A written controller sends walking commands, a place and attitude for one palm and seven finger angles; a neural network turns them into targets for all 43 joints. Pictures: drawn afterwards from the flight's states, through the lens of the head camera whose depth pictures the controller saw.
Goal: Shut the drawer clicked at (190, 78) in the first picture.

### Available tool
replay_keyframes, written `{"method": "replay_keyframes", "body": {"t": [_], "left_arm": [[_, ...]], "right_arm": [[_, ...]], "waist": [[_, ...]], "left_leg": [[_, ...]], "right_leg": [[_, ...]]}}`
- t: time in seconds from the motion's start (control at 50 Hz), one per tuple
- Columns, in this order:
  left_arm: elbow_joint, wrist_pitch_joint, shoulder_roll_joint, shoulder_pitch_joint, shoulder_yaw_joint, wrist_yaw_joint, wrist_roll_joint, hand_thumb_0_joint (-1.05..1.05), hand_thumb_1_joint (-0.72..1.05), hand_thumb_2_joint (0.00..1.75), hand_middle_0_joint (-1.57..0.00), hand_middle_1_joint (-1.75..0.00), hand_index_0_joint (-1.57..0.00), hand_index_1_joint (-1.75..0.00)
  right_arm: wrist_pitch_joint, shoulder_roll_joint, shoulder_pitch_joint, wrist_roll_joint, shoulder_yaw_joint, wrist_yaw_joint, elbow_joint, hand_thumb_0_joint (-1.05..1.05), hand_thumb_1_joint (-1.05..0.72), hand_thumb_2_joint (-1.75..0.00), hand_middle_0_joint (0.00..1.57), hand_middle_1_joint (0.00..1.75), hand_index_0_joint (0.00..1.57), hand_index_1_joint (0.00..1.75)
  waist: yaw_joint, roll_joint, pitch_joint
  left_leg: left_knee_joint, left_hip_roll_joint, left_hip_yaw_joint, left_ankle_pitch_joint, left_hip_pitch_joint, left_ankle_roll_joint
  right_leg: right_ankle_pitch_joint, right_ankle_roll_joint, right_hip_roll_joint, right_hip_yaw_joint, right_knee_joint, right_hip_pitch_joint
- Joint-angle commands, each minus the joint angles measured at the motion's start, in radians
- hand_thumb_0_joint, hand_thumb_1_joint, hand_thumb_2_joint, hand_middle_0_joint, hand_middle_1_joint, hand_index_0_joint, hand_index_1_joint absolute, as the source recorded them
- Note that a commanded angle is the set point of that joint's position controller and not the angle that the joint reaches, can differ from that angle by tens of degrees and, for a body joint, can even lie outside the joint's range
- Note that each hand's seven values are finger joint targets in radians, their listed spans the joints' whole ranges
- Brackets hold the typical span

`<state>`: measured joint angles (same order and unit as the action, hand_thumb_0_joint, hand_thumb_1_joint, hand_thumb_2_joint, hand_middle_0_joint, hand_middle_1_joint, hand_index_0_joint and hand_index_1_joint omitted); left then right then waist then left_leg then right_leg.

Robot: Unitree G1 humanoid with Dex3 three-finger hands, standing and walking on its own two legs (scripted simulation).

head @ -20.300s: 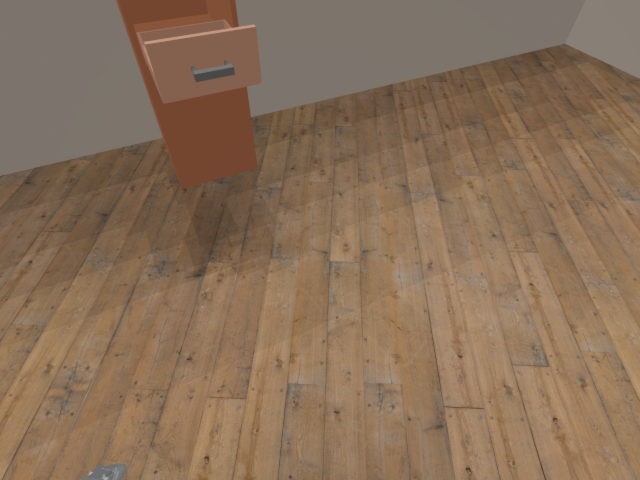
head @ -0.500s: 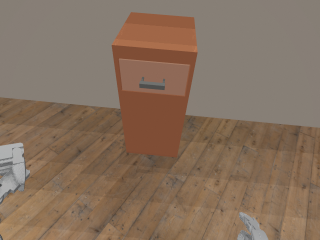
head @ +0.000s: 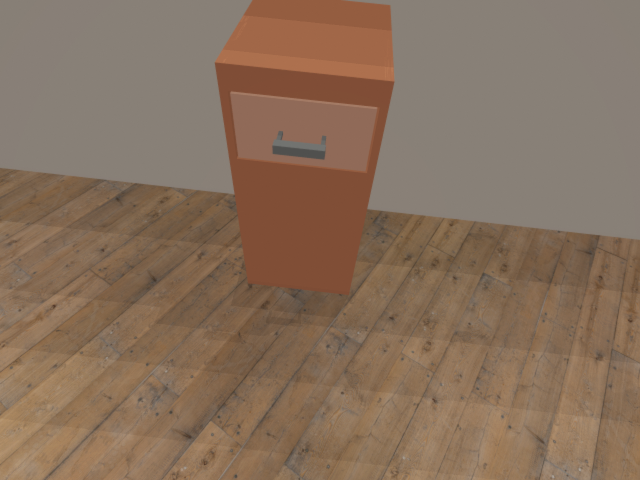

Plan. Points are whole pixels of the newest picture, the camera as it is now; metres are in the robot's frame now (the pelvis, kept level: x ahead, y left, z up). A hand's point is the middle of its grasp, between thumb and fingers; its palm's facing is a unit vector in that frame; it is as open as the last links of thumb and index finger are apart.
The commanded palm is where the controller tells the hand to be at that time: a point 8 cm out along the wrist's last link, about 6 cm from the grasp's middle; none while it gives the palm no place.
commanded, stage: let the arm hang, fingers relaxed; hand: left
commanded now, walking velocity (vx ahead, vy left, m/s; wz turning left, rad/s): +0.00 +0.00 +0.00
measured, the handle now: (300, 143) +0.83 +0.07 -0.08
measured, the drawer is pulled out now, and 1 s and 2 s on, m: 0.00 0.00 0.00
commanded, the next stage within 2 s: look to check the result in 0.80 s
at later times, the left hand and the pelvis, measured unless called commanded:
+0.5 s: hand out of the picture -0.03 +0.17 -0.17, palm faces +0.04 -0.98 -0.17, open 7.0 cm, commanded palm none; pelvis -0.01 +0.01 +0.01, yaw +0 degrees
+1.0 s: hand out of the picture -0.03 +0.16 -0.17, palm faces +0.05 -0.98 -0.17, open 7.4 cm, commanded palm none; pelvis -0.01 +0.00 +0.01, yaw -1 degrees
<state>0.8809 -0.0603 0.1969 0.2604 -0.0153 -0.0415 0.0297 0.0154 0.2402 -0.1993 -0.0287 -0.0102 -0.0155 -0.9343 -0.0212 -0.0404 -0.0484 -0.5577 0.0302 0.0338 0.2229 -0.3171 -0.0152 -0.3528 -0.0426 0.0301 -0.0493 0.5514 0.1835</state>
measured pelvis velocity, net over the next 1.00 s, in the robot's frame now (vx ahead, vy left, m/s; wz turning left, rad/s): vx -0.01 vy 0.00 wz -0.01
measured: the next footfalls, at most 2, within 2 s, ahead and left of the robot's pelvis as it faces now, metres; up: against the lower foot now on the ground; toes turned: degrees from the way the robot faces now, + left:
none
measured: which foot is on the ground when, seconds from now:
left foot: down 0.00-1.00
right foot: down 0.00-1.00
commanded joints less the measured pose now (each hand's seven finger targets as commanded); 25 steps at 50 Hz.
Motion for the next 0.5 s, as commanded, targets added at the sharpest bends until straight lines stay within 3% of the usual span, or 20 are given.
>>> {"method": "replay_keyframes", "body": {"t": [0.0, 0.04, 0.1, 0.12, 0.28, 0.36, 0.48], "left_arm": [[0.044, 0.06, 0.133, 0.031, -0.028, 0.018, -0.022, 0.0, 0.9, 0.9, -0.76, -0.91, -0.76, -0.91], [0.098, 0.062, 0.122, 0.044, -0.025, 0.021, -0.023, 0.0, 0.9, 0.9, -0.68, -0.82, -0.68, -0.82], [0.157, 0.069, 0.115, 0.052, -0.013, 0.02, -0.026, 0.0, 0.9, 0.9, -0.56, -0.69, -0.56, -0.69], [0.174, 0.069, 0.105, 0.054, -0.008, 0.018, -0.027, 0.0, 0.9, 0.9, -0.52, -0.65, -0.52, -0.65], [0.246, 0.066, 0.071, 0.105, 0.0, 0.009, -0.025, 0.0, 0.9, 0.9, -0.2, -0.3, -0.2, -0.3], [0.256, 0.066, 0.042, 0.121, -0.001, 0.005, -0.025, 0.0, 0.9, 0.9, -0.2, -0.3, -0.2, -0.3], [0.25, 0.068, 0.027, 0.133, -0.007, 0.001, -0.022, 0.0, 0.9, 0.9, -0.2, -0.3, -0.2, -0.3]], "right_arm": [[-0.016, 0.067, -0.003, 0.004, -0.007, -0.021, -0.003, 0.0, -0.9, -0.9, 0.2, 0.3, 0.2, 0.3], [-0.014, 0.056, -0.025, 0.006, -0.008, -0.025, -0.034, 0.0, -0.9, -0.9, 0.2, 0.3, 0.2, 0.3], [-0.013, 0.058, -0.061, 0.012, -0.011, -0.026, -0.079, 0.0, -0.9, -0.9, 0.2, 0.3, 0.2, 0.3], [-0.011, 0.053, -0.07, 0.014, -0.011, -0.027, -0.093, 0.0, -0.9, -0.9, 0.2, 0.3, 0.2, 0.3], [-0.003, 0.017, -0.122, 0.014, -0.012, -0.027, -0.158, 0.0, -0.9, -0.9, 0.2, 0.3, 0.2, 0.3], [-0.004, -0.011, -0.137, 0.01, -0.012, -0.028, -0.176, 0.0, -0.9, -0.9, 0.2, 0.3, 0.2, 0.3], [-0.009, -0.03, -0.158, 0.009, -0.014, -0.029, -0.183, 0.0, -0.9, -0.9, 0.2, 0.3, 0.2, 0.3]], "waist": [[0.029, 0.199, 0.066], [0.025, 0.199, 0.071], [0.018, 0.079, 0.064], [0.015, 0.067, 0.048], [0.015, 0.031, -0.047], [0.015, 0.011, -0.058], [0.019, 0.046, -0.069]], "left_leg": [[0.138, -0.108, 0.105, -0.187, 0.082, -0.037], [0.148, -0.107, 0.104, -0.15, 0.092, -0.036], [0.147, -0.111, 0.097, -0.168, 0.132, -0.034], [0.15, -0.11, 0.093, -0.154, 0.138, -0.033], [0.196, -0.107, 0.093, -0.052, 0.11, -0.033], [0.203, -0.102, 0.09, -0.02, 0.103, -0.033], [0.216, -0.102, 0.094, -0.009, 0.075, -0.035]], "right_leg": [[0.184, -0.015, -0.123, 0.124, -0.192, -0.039], [0.166, -0.021, -0.123, 0.124, -0.218, -0.047], [0.189, -0.022, -0.127, 0.115, -0.244, -0.034], [0.169, -0.022, -0.127, 0.112, -0.252, -0.017], [0.026, -0.023, -0.114, 0.107, -0.276, 0.045], [0.004, -0.023, -0.112, 0.108, -0.267, 0.063], [0.008, -0.023, -0.106, 0.109, -0.249, 0.064]]}}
